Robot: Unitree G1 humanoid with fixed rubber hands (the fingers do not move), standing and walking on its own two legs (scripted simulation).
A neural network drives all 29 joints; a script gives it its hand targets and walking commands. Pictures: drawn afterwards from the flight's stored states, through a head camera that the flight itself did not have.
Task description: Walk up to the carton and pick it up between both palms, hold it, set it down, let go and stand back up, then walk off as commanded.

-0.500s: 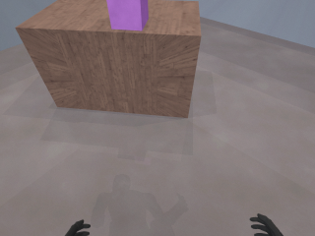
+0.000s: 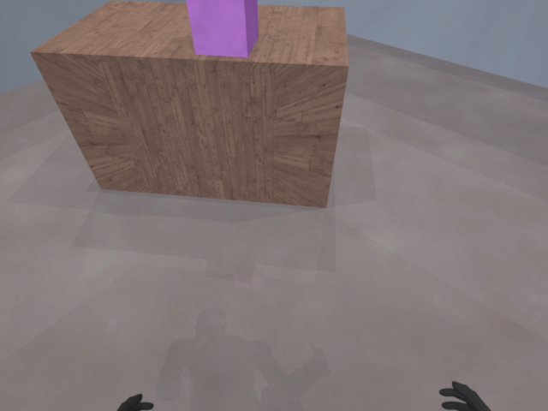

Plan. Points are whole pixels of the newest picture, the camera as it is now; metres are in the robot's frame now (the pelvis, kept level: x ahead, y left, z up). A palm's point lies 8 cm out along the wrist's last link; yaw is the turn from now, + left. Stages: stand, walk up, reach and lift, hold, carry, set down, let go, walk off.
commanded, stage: stand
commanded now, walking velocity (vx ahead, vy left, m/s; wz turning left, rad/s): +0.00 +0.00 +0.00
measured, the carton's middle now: (224, 9) +1.41 +0.21 +0.09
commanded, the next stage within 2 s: none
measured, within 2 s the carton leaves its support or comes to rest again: neither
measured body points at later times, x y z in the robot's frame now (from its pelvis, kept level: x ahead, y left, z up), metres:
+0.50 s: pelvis -0.01 +0.00 +0.00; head -0.01 +0.00 +0.45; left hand +0.11 +0.26 -0.12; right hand +0.12 -0.28 -0.10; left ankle +0.00 +0.12 -0.72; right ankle +0.00 -0.12 -0.72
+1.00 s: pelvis -0.02 +0.00 +0.00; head -0.02 +0.00 +0.45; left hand +0.09 +0.26 -0.12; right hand +0.10 -0.29 -0.10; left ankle +0.00 +0.12 -0.72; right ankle +0.00 -0.12 -0.72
